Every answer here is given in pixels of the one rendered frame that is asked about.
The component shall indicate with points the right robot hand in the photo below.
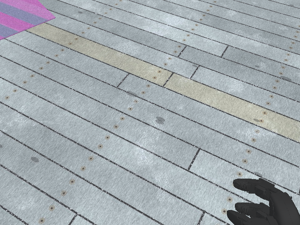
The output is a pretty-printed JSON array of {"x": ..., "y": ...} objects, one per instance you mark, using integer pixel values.
[{"x": 281, "y": 209}]

